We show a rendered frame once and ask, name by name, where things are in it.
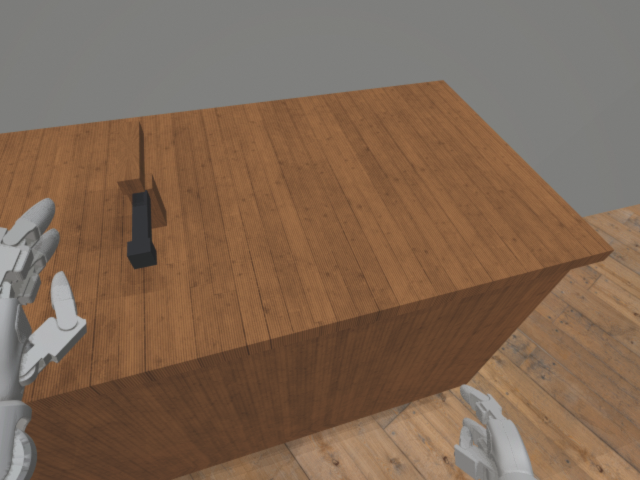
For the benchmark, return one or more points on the robot left hand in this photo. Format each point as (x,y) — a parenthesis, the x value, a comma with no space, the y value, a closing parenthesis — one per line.
(24,252)

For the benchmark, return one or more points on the robot right hand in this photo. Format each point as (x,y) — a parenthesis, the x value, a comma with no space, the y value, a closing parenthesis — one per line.
(500,447)

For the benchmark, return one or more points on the robot left forearm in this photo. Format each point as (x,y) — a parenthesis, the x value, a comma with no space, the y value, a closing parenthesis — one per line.
(18,453)

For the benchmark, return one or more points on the tap lever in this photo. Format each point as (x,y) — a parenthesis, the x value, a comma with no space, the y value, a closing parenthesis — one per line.
(141,251)

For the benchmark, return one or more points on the counter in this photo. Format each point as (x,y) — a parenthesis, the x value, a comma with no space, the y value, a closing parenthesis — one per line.
(319,260)

